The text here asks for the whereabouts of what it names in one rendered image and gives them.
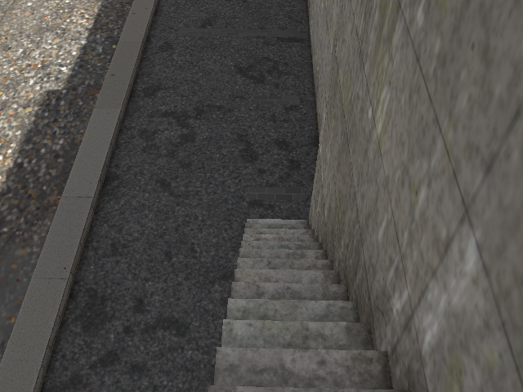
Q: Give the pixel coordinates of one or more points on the stairs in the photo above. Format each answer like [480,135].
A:
[290,326]

